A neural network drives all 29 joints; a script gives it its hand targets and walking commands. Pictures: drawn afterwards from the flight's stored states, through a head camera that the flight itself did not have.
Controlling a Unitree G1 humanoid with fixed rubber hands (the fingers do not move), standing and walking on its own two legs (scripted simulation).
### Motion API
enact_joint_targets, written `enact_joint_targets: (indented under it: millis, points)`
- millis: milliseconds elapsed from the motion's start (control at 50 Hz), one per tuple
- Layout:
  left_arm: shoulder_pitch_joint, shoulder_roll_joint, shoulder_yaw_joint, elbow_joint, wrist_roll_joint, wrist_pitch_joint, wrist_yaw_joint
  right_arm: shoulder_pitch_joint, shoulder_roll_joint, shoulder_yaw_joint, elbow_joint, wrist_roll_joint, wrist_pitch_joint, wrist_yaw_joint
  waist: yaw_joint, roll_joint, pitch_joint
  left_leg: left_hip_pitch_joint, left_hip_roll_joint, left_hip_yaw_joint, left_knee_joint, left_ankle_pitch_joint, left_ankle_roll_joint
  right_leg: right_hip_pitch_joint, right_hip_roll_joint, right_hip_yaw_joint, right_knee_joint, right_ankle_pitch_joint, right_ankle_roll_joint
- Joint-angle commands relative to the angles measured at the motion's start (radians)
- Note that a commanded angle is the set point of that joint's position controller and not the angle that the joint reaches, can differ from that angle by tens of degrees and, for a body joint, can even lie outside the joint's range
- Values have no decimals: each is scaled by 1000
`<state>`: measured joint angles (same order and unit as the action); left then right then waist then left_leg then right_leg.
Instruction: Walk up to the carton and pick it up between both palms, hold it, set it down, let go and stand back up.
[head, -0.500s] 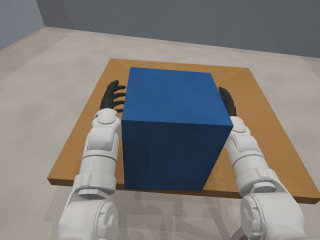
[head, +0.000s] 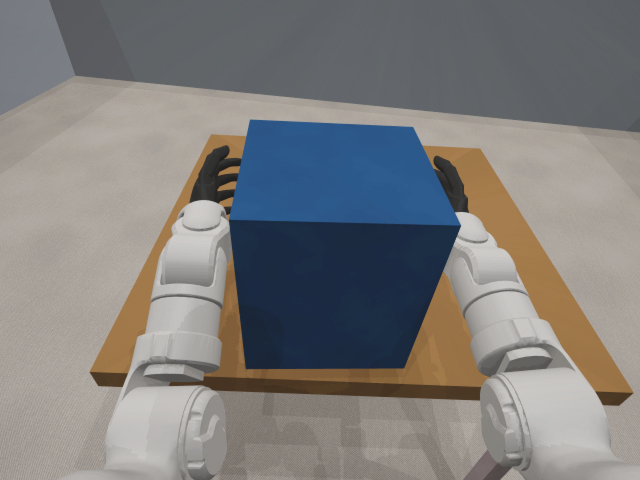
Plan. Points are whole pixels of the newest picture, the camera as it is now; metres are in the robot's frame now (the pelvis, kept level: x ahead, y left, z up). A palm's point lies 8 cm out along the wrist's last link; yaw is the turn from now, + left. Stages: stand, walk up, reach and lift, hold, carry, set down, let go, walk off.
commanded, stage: reach and lift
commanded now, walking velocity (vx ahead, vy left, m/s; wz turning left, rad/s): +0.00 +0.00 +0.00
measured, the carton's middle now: (329, 247) +0.38 +0.00 +0.14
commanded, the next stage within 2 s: hold in 1.56 s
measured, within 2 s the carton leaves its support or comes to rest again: neither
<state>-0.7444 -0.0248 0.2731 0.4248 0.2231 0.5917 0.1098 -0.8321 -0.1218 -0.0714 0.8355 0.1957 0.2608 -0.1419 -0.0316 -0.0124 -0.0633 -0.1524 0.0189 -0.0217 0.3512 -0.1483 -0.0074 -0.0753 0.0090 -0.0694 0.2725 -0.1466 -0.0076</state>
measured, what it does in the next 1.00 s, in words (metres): stands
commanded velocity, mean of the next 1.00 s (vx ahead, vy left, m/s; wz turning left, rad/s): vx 0.00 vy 0.00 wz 0.00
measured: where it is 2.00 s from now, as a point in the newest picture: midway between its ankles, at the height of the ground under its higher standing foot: outside the picture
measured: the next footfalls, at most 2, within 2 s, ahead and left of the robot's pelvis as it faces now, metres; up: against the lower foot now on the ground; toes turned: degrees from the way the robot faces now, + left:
none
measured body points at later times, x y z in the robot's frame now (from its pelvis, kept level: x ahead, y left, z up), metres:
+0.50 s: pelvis +0.00 +0.01 +0.00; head -0.07 +0.03 +0.44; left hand +0.39 +0.14 +0.23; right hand +0.39 -0.16 +0.22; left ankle +0.03 +0.12 -0.75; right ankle +0.00 -0.11 -0.75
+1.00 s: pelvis +0.00 +0.01 +0.00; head -0.08 +0.03 +0.44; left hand +0.39 +0.15 +0.26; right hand +0.39 -0.16 +0.25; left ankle +0.03 +0.12 -0.75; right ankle +0.00 -0.11 -0.75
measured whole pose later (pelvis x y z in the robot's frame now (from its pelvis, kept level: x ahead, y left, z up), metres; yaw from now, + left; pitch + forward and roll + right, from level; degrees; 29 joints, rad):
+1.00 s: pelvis +0.00 +0.01 +0.00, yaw -1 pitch -5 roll -1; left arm -0.88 0.03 0.31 0.43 0.23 0.76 0.06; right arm -0.95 -0.17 -0.03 0.80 0.32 0.45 -0.21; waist -0.07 -0.01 -0.11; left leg -0.12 0.01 -0.02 0.37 -0.16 0.00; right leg -0.04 0.01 -0.03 0.26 -0.14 0.00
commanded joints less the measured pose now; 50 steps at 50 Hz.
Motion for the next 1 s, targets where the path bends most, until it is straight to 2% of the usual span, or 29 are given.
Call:
enact_joint_targets:
  millis: [0,140,220,280,360,440,500,640,720,800,880,980]
  points:
    - [-702,-621,-433,-167,-129,-51,-142,-861,680,320,-349,97,-34,72,-23,14,-438,208,-52,-5,13,263,-16,117,54,18,6,270,59]
    - [-695,-618,-440,-198,-123,-5,-149,-852,662,327,-371,139,6,63,-34,43,-420,235,-48,-9,18,286,-29,111,63,20,-2,252,46]
    - [-714,-605,-420,-192,-110,16,-157,-845,658,311,-337,144,30,63,-38,43,-360,219,-47,-5,0,248,-27,96,62,21,-12,202,43]
    - [-722,-609,-438,-221,-123,22,-158,-866,675,337,-393,164,33,57,-40,41,-414,240,-51,-5,19,295,-28,118,68,23,-4,257,47]
    - [-727,-603,-421,-184,-113,36,-166,-884,671,333,-388,164,53,50,-38,27,-371,212,-53,0,0,228,-19,104,65,26,-14,198,47]
    - [-754,-616,-437,-181,-132,47,-167,-932,688,341,-437,175,60,41,-45,27,-402,219,-54,0,11,236,-18,106,69,27,-14,211,47]
    - [-773,-605,-417,-162,-127,52,-172,-936,685,327,-399,172,76,39,-44,20,-378,196,-52,3,-9,172,-9,90,65,31,-20,150,46]
    - [-799,-584,-369,-103,-115,67,-181,-974,689,307,-359,180,98,37,-32,17,-366,172,-55,10,-21,133,0,92,62,39,-24,123,47]
    - [-823,-591,-380,-126,-130,70,-181,-1000,700,318,-385,206,104,32,-39,24,-412,185,-58,6,-6,174,-5,109,66,41,-18,162,49]
    - [-842,-576,-360,-90,-124,77,-186,-998,691,293,-342,201,123,27,-46,23,-363,157,-59,8,-23,114,-3,90,61,43,-29,111,51]
    - [-850,-570,-347,-91,-127,78,-189,-1010,701,303,-344,219,135,25,-41,13,-384,157,-59,6,-20,138,-2,110,64,46,-21,148,56]
    - [-866,-581,-375,-129,-148,90,-186,-1030,699,328,-402,259,148,10,-52,31,-430,186,-63,-2,9,202,-15,119,69,47,-13,209,60]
